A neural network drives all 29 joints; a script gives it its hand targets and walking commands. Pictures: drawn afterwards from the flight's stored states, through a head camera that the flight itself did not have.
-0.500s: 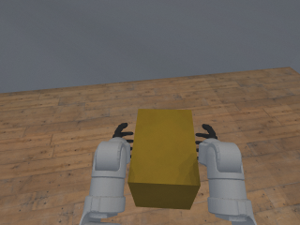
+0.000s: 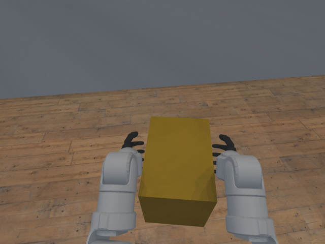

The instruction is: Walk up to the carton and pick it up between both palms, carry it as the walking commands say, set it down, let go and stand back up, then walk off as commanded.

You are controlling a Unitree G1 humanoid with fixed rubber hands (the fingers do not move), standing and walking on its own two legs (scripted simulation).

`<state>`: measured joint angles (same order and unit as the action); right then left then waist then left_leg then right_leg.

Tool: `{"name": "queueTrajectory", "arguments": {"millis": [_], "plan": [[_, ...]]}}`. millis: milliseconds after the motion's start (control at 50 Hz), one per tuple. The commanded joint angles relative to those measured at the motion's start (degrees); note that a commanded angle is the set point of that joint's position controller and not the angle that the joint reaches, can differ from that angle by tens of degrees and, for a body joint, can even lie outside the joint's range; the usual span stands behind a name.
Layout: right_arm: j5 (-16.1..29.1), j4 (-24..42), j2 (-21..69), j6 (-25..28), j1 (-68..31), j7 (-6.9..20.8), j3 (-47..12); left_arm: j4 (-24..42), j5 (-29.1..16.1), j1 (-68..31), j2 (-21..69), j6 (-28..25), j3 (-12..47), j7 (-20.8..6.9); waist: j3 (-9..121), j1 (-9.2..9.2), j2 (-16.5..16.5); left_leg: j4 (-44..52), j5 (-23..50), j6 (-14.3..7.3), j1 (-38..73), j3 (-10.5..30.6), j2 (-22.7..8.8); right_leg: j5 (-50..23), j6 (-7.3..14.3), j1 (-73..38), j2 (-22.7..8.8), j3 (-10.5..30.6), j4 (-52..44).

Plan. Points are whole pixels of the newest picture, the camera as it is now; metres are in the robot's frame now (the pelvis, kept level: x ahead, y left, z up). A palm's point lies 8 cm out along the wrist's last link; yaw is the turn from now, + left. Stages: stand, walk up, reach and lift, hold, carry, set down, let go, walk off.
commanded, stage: carry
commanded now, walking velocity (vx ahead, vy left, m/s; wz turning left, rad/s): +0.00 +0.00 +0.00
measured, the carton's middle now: (176, 170) +0.33 +0.00 +0.00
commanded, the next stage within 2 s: hold in 1.84 s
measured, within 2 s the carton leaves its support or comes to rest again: neither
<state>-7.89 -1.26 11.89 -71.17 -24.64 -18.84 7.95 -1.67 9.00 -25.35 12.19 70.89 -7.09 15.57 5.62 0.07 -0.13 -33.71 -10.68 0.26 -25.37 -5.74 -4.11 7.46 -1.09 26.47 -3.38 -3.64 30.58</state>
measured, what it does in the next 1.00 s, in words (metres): stands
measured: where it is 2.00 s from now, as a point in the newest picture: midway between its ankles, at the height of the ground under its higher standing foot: outside the picture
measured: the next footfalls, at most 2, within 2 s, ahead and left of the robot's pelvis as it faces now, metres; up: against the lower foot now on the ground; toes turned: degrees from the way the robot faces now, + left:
none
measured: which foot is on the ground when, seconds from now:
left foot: down 0.00-1.00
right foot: down 0.00-1.00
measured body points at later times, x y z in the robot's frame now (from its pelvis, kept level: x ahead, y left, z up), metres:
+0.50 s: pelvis +0.03 +0.00 +0.00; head +0.02 +0.01 +0.45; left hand +0.35 +0.13 +0.08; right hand +0.35 -0.12 +0.08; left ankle +0.07 +0.12 -0.73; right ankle +0.10 -0.14 -0.73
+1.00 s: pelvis +0.04 +0.01 +0.00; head +0.03 +0.01 +0.45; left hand +0.36 +0.13 +0.08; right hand +0.36 -0.11 +0.08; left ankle +0.07 +0.12 -0.73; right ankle +0.10 -0.14 -0.73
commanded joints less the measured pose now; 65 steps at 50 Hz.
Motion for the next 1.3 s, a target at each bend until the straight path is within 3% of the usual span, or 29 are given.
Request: {"name": "queueTrajectory", "arguments": {"millis": [0,180,440,1280], "plan": [[25.39,3.61,60.53,1.74,-31.97,25.15,-31.62,3.3,-25.37,-28.86,62.12,-1.38,30.69,-21.59,15.69,0.38,0.71,9.5,-15.79,0.06,3.73,6.51,-3.87,14.05,0.76,-6.75,-2.93,4.1,-5.91],[24.27,3.15,60.1,2.06,-30.06,25.19,-31.35,3.25,-25.65,-28.42,62.0,-1.45,30.78,-21.77,17.88,0.31,-0.01,6.19,-4.92,-0.24,7.32,4.88,-3.58,5.71,1.07,-7.97,-4.43,4.36,-4.39],[23.44,2.09,60.49,3.96,-30.2,25.61,-31.52,1.35,-24.95,-27.89,62.46,-3.18,30.02,-22.44,18.39,0.12,-0.2,5.18,0.56,-0.42,7.92,4.8,-4.02,-2.01,0.88,-10.46,-5.01,3.33,-2.01],[22.8,2.29,59.53,5.56,-28.73,25.75,-31.23,1.74,-23.84,-26.54,61.82,-5.37,30.62,-22.26,17.63,-0.1,0.25,6.47,0.68,-0.69,8.33,4.74,-4.0,-0.98,0.0,-11.35,-5.14,2.48,-2.33]]}}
